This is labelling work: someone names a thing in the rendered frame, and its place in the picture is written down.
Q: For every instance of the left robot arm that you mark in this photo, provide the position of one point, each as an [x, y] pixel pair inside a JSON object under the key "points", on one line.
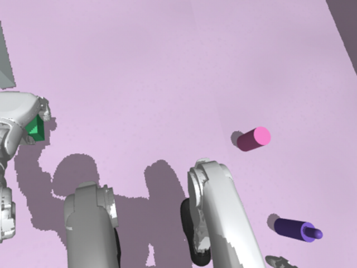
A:
{"points": [[10, 137]]}

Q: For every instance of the right robot foot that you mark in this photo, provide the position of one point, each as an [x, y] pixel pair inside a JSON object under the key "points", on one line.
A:
{"points": [[199, 259]]}

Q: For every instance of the right robot hand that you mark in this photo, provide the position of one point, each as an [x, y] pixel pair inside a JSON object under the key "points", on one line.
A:
{"points": [[278, 262]]}

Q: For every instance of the left robot hand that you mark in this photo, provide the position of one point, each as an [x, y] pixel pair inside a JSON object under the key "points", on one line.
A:
{"points": [[21, 108]]}

